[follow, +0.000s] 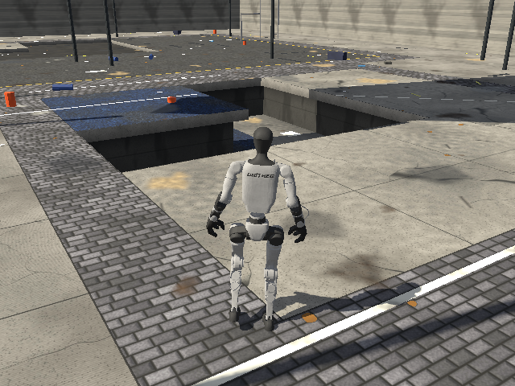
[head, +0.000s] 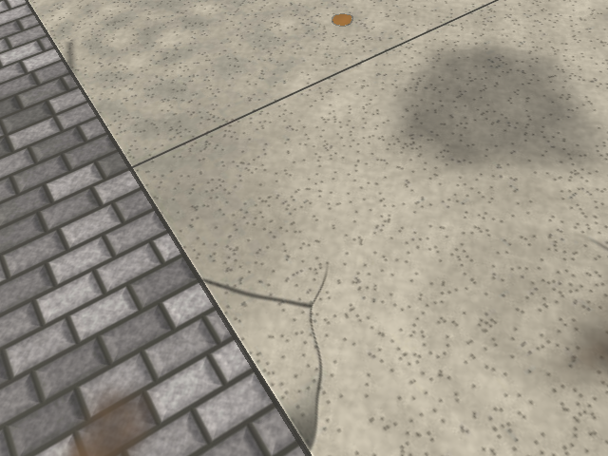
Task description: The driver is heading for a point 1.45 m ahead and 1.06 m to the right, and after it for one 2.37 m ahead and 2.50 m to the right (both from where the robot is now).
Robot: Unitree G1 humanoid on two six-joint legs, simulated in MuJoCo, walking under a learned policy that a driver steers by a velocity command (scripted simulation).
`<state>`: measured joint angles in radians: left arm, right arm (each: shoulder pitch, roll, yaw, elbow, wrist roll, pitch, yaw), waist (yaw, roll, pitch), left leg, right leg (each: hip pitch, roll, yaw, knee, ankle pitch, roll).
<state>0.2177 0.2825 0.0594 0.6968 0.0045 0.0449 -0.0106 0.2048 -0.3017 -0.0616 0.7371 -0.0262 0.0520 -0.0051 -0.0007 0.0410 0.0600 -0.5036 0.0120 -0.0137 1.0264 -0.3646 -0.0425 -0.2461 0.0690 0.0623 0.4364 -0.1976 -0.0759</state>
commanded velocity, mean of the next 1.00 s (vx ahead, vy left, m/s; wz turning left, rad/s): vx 0.00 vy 0.00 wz -0.60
